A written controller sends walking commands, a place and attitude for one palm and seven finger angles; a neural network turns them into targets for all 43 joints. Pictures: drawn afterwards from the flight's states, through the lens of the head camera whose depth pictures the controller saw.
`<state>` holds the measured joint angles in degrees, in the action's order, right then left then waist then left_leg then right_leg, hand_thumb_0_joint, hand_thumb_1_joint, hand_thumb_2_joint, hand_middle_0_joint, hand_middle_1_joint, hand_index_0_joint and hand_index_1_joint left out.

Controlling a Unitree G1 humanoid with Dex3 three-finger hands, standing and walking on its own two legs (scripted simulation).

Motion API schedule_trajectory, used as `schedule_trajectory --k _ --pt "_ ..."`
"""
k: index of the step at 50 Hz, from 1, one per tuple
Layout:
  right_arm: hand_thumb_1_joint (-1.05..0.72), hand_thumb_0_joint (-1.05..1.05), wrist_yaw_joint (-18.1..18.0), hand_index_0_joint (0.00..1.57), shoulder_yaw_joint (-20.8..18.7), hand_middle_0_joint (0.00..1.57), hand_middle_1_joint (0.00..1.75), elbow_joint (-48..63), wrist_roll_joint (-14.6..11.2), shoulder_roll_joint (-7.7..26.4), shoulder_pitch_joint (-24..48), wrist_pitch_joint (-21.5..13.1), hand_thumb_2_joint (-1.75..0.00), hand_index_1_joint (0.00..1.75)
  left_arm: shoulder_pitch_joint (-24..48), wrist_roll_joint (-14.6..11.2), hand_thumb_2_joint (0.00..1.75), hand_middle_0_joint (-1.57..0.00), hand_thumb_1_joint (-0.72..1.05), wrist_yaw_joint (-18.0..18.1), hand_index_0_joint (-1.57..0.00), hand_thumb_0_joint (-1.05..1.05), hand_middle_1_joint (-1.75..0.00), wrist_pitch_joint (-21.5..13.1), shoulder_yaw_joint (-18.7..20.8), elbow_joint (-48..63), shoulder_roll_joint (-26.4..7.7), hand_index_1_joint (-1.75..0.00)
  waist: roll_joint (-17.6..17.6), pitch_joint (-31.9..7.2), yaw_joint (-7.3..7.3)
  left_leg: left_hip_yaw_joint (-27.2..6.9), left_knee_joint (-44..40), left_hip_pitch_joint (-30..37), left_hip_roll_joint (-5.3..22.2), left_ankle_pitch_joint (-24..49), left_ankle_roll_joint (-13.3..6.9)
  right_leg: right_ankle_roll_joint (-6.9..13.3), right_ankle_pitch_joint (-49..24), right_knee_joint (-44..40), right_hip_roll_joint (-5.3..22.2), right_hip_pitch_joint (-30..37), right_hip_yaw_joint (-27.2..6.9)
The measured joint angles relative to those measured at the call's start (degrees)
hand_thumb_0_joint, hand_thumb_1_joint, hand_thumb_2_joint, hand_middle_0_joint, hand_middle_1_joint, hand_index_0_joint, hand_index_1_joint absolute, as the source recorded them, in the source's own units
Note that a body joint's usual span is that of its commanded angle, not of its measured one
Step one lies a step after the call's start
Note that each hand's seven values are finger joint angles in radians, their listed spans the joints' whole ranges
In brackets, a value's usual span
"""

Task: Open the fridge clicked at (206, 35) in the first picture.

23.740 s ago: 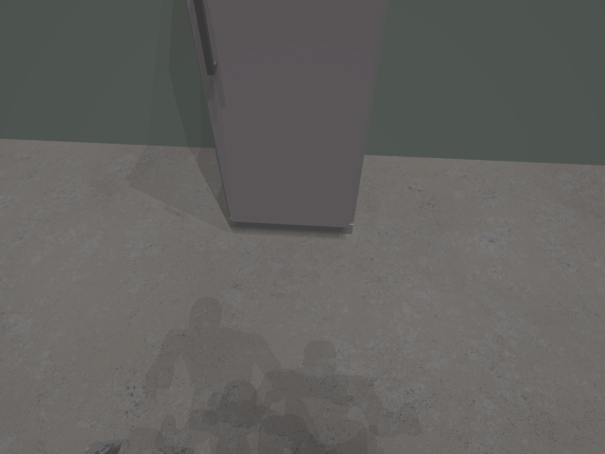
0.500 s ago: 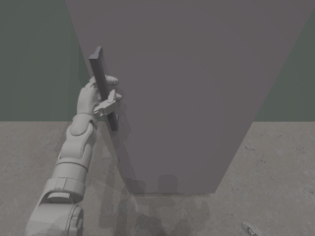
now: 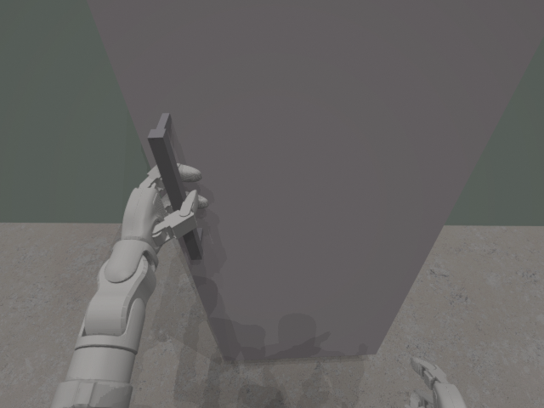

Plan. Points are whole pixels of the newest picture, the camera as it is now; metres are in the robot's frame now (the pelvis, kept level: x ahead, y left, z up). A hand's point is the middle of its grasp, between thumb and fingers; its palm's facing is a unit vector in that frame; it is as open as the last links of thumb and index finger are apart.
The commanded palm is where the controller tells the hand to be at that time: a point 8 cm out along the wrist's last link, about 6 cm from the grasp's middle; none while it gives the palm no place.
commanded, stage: pull the door a little, standing still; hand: left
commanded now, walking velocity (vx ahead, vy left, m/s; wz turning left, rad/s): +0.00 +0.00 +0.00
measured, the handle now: (183, 196) +0.39 +0.16 +0.13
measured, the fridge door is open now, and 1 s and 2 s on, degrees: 4 33 43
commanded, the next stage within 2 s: walk backward, drawing the door open in 0.20 s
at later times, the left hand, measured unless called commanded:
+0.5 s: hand (194, 285) +0.24 +0.11 +0.13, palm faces -0.01 -0.99 -0.16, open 5.8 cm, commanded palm +0.21 +0.16 +0.14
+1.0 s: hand (240, 389) +0.13 +0.04 +0.14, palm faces -0.04 -0.99 -0.14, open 5.9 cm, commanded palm +0.10 +0.09 +0.14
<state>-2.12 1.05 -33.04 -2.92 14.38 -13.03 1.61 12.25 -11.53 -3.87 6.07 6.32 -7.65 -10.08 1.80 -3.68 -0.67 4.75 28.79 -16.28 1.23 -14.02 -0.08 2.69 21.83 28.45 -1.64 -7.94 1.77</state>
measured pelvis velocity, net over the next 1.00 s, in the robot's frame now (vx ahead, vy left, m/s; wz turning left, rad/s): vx -0.11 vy -0.04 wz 0.16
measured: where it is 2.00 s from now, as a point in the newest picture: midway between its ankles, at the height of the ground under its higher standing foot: outside the picture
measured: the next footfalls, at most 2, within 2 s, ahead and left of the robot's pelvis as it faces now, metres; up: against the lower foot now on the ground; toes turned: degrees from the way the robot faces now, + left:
left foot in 1.26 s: -0.02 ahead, +0.07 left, -0.01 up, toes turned +16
right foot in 1.42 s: -0.03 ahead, -0.30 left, -0.01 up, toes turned +27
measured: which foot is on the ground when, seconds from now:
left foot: down 0.00-1.00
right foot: down 0.00-1.00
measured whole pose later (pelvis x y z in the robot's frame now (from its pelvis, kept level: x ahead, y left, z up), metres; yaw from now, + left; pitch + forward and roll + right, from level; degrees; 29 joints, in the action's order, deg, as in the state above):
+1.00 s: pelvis -0.11 -0.04 +0.00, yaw +9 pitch -1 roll +0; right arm -4.3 -0.1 -35.3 1.1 9.5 -9.8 1.5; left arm -14.2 0.1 4.3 -2.0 -14.3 23.9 -8.8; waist 3.6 3.5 -3.2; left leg -3.9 25.0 -22.7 0.6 -9.2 0.1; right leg 6.5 13.8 27.6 -4.3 -13.5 7.8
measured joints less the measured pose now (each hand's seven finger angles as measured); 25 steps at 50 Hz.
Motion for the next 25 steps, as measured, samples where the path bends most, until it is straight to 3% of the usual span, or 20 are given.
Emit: schedule_trajectory --k 8,16,20,25 --pt "-0.9 0.01 -0.44 0.2 0.54 0.19 0.3 0.28 0.4 -0.37 2.84 0.99 -0.9 0.3 -2.29 0.43 0.8 -0.43 0.76 1.41 -0.41 0.01 -1.4 2.72 -2.54 3.98 1.52 -1.4 0.21 0.24 1.21 -1.25 -0.13 0.6 -0.52 0.54 0.12 0.22 0.16 -0.09 0.3 1.07 1.26" --pt "-0.9 0.01 0.05 0.2 1.61 0.2 0.3 2.72 0.56 -1.36 3.16 1.91 -0.9 0.3 -11.91 0.2 0.77 -0.42 0.75 1.01 -0.39 0.01 -1.4 3.83 -4.01 13.39 2.06 -1.4 0.68 -0.07 1.13 -1.02 -1.01 2.19 -0.34 1.15 0.36 0.5 -0.18 -0.47 0.12 2.31 0.98" --pt "-0.9 0.01 -1.27 0.2 1.85 0.2 0.3 3.17 1.58 -1.19 4.14 3.46 -0.9 0.3 -16.77 4.39 0.75 -0.43 0.7 3.97 -0.38 -0.01 -1.4 -1.73 -7.64 17.1 0.33 -1.4 2.03 1.34 0.84 -1.33 -0.28 1.52 0.61 1.48 -0.31 -0.13 -1.62 -2.12 -0.85 2.7 1.11" --pt "-0.9 0.01 -1.92 0.2 1.1 0.2 0.3 3.49 2.18 -1.31 5.07 6.59 -0.9 0.3 -20.78 6.88 0.74 -0.44 0.67 6.46 -0.38 -0.03 -1.4 -6.42 -10.62 21.46 -0.24 -1.4 1.99 3.77 0.52 -1.02 -2.29 1.0 0.68 3.78 0.02 -0.75 -3.35 -2.43 -0.86 1.21 0.84"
